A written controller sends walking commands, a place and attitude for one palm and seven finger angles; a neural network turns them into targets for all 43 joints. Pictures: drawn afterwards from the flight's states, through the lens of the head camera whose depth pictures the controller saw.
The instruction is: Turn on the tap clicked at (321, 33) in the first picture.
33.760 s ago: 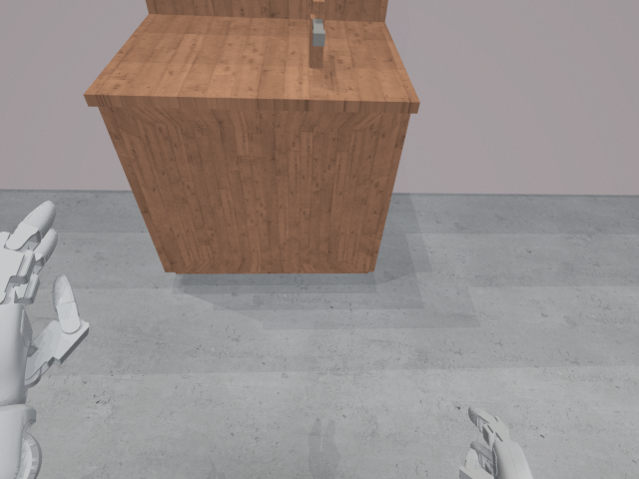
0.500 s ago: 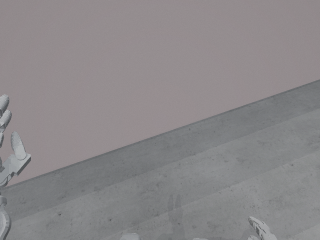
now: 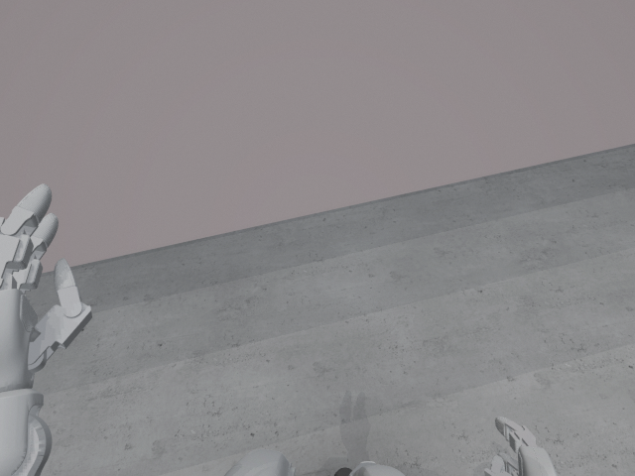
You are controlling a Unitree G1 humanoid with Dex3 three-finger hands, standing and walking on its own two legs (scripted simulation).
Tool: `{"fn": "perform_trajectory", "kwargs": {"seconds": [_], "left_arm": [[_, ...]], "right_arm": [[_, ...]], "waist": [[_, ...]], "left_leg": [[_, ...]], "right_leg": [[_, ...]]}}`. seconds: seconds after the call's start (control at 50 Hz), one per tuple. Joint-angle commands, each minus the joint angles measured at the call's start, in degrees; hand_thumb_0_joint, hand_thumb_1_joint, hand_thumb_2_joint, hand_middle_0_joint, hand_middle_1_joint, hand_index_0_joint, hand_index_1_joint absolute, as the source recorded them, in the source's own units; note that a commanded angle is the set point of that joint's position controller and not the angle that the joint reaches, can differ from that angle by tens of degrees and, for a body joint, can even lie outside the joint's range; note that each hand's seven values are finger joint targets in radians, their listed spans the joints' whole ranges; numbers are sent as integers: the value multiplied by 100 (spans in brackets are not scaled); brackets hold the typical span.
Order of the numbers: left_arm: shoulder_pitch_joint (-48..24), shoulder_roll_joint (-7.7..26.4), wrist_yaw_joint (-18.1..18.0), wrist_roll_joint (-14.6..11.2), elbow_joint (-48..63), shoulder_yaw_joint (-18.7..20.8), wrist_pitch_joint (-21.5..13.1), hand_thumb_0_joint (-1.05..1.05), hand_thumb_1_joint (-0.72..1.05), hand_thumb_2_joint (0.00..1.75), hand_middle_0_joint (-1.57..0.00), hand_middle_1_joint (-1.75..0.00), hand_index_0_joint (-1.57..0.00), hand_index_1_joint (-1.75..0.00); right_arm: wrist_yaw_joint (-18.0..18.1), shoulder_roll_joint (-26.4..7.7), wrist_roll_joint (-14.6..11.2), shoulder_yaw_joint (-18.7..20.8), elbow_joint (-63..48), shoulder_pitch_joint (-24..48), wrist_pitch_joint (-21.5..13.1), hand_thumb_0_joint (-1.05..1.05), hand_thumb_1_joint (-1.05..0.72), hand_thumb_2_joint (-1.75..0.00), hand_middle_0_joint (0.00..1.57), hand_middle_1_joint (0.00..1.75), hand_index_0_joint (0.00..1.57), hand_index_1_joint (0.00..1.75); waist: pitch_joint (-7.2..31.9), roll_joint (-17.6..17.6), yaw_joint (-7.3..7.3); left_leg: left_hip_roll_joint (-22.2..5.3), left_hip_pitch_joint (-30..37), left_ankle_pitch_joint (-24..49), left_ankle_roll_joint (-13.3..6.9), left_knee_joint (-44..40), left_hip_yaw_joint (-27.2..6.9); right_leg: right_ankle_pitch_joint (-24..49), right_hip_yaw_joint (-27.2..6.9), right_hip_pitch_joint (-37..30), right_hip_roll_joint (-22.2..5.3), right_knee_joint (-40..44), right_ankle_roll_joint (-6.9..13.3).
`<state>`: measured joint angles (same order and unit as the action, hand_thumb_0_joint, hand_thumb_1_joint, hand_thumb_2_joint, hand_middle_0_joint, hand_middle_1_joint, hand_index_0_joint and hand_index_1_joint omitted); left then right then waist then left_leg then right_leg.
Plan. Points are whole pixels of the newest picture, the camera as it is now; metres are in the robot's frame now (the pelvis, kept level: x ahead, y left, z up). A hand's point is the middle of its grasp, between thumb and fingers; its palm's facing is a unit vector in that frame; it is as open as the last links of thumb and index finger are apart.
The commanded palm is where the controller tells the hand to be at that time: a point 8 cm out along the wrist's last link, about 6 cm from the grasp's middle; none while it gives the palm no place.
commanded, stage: bring the hand home and regain balance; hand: left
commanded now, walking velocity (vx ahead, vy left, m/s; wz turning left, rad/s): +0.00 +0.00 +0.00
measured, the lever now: out of the picture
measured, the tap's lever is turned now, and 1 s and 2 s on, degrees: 62 62 62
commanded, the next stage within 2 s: none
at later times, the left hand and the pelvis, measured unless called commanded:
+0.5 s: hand out of the picture +0.00 +0.00 +0.21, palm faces +0.41 -0.79 -0.45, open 7.4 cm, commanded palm -0.05 +0.04 +0.19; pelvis -0.22 -0.24 +0.02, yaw -3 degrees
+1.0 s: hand out of the picture -0.17 -0.17 +0.19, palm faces +0.38 -0.82 -0.42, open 7.4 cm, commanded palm -0.23 -0.13 +0.19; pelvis -0.39 -0.40 +0.01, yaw -1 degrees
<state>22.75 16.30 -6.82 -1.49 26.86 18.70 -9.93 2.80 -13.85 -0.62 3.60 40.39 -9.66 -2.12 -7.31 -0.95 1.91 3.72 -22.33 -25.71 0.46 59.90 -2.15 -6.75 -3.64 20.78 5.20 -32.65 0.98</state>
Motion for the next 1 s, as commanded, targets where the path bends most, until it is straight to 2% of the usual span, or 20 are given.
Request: {"fn": "perform_trajectory", "kwargs": {"seconds": [0.0, 0.02, 0.04, 0.08, 0.14, 0.16, 0.18, 0.22, 0.26, 0.44, 0.48, 0.5, 0.52, 0.62, 0.64, 0.66, 0.68, 0.76, 0.9, 0.98], "left_arm": [[-629, 1390, -146, -86, 659, 795, -414, 0, 90, 90, -20, -30, -20, -30], [-214, 1050, -100, -125, 29, 651, -349, 0, 90, 90, -20, -30, -20, -30], [-541, 1400, -216, -45, -40, 1041, -342, 0, 90, 90, -20, -30, -20, -30], [135, 1662, -88, -31, -418, 1352, -281, 0, 90, 90, -20, -30, -20, -30], [179, 1437, -36, -169, 298, 1056, -278, 0, 90, 90, -20, -30, -20, -30], [-249, 1623, -89, -76, 729, 1109, -266, 0, 90, 90, -20, -30, -20, -30], [-698, 2008, -121, -52, 1248, 1199, -286, 0, 90, 90, -20, -30, -20, -30], [-1577, 2176, -53, -63, 1731, 1112, -329, 0, 90, 90, -20, -30, -20, -30], [-1277, 1991, -80, -46, 1989, 1053, -463, 0, 90, 90, -20, -30, -20, -30], [-594, 1242, -114, 24, -31, 533, -477, 0, 90, 90, -20, -30, -20, -30], [-649, 1238, -37, 13, 240, 508, -476, 0, 90, 90, -20, -30, -20, -30], [-612, 1533, -132, 71, 300, 868, -393, 0, 90, 90, -20, -30, -20, -30], [-300, 1738, -96, 84, 225, 1111, -359, 0, 90, 90, -20, -30, -20, -30], [-196, 1756, -228, -15, 1404, 1165, -360, 0, 90, 90, -20, -30, -20, -30], [-757, 1838, -252, 39, 1758, 1130, -386, 0, 90, 90, -20, -30, -20, -30], [-1056, 2026, -271, 57, 1796, 1203, -390, 0, 90, 90, -20, -30, -20, -30], [-1581, 2373, -288, 16, 1826, 1408, -400, 0, 90, 90, -20, -30, -20, -30], [-902, 1689, -180, -19, 940, 920, -407, 0, 90, 90, -20, -30, -20, -30], [-392, 1262, -150, 57, 243, 522, -450, 0, 90, 90, -20, -30, -20, -30], [-518, 1473, -88, 157, 1116, 595, -532, 0, 90, 90, -20, -30, -20, -30]], "right_arm": [[27, -588, -64, 214, -1023, 278, -341, 0, -90, -90, 20, 30, 20, 30], [-4, -671, -1, 82, -1186, 553, -412, 0, -90, -90, 20, 30, 20, 30], [-37, -435, 190, -9, -1536, 862, -439, 0, -90, -90, 20, 30, 20, 30], [-79, -599, -112, 313, -1348, 385, -218, 0, -90, -90, 20, 30, 20, 30], [130, -493, -132, 42, -1554, 485, -330, 0, -90, -90, 20, 30, 20, 30], [135, -483, -130, 64, -1550, 390, -411, 0, -90, -90, 20, 30, 20, 30], [86, -434, -115, 109, -1641, 427, -503, 0, -90, -90, 20, 30, 20, 30], [27, -549, 70, 114, -1409, 495, -629, 0, -90, -90, 20, 30, 20, 30], [22, -487, -41, 92, -1297, 531, -686, 0, -90, -90, 20, 30, 20, 30], [27, -676, -75, 117, -1336, 228, -202, 0, -90, -90, 20, 30, 20, 30], [-28, -901, 20, 117, -1621, 420, -163, 0, -90, -90, 20, 30, 20, 30], [-72, -669, 114, 124, -1760, 582, -251, 0, -90, -90, 20, 30, 20, 30], [-88, -499, 15, 172, -1632, 474, -243, 0, -90, -90, 20, 30, 20, 30], [203, -586, -36, 27, -1430, 492, -311, 0, -90, -90, 20, 30, 20, 30], [196, -593, -52, 86, -1424, 534, -374, 0, -90, -90, 20, 30, 20, 30], [168, -522, -45, 137, -1482, 631, -444, 0, -90, -90, 20, 30, 20, 30], [167, -563, 54, 55, -1463, 671, -560, 0, -90, -90, 20, 30, 20, 30], [81, -378, -18, 56, -1025, 454, -470, 0, -90, -90, 20, 30, 20, 30], [12, -511, -44, -18, -1393, 423, -166, 0, -90, -90, 20, 30, 20, 30], [-136, -794, -43, 71, -1687, 404, -107, 0, -90, -90, 20, 30, 20, 30]], "waist": [[1183, -670, -618], [696, 1621, -534], [680, 2536, -271], [1042, 418, 108], [524, 530, 116], [575, -871, 57], [689, -2864, -66], [809, -1792, -212], [617, -128, -293], [1116, -822, -357], [851, 1782, -305], [859, 2007, -95], [1007, 1388, 47], [691, 415, 50], [770, -198, -52], [758, -1681, -135], [624, -1628, -153], [901, -411, -278], [1178, -810, -156], [1230, 1259, -105]], "left_leg": [[114, 2516, -777, -627, -3697, 1570], [-1341, 1182, -514, -1211, -4681, 133], [-2974, -760, -230, -1647, -4646, -1672], [-2522, -133, 158, -923, -3828, -647], [-1932, -1458, -808, -504, -2765, 26], [-1103, -1114, -842, -164, -1331, 582], [-201, -1322, -1017, -9, 534, 452], [-15, -997, -131, 144, 1729, -302], [-183, -415, 655, 66, 1254, -226], [40, 1858, -306, -445, -3821, 1187], [-1805, 1146, -807, -1293, -5139, -711], [-2934, 65, -197, -1714, -4886, -1531], [-2814, -269, 91, -1592, -4730, -1201], [-1662, -903, -925, -490, -3179, 53], [-932, -959, -1081, -246, -1898, 511], [-176, -907, -1047, -71, -59, 549], [-131, -708, -702, 20, 836, -61], [-138, 264, 406, 45, 283, -5], [84, 1472, -147, -352, -3528, 833], [-1800, 1470, -647, -1154, -4974, -1105]], "right_leg": [[-1321, -14, 128, -1, 1716, -1524], [-575, 496, -198, 394, -1708, -1174], [-1477, -879, -346, -219, -5033, -308], [-1662, -1167, 743, -211, -5273, 62], [-1978, -626, -623, -870, -1033, 267], [-1557, -964, -477, -855, 746, 286], [-2103, -2928, 60, -1649, 2131, 547], [-3166, -3874, 769, -1890, 2803, 599], [-2210, -3070, 538, -1656, 2388, 439], [-1434, -746, -528, -645, 2601, -649], [-634, 143, -234, 137, -1584, -846], [-1217, -731, -20, -148, -4456, -372], [-1216, -965, 266, -254, -5630, -170], [-1603, 25, -942, -540, -674, 187], [-1421, -382, -1027, -761, 612, 219], [-2374, -2784, -154, -1790, 2042, 639], [-3384, -3898, 745, -2366, 2900, 900], [-2699, -2426, 190, -1585, 2482, 509], [-1809, -1387, -753, -1070, 2826, -43], [-364, -319, -441, -169, -263, -498]]}}
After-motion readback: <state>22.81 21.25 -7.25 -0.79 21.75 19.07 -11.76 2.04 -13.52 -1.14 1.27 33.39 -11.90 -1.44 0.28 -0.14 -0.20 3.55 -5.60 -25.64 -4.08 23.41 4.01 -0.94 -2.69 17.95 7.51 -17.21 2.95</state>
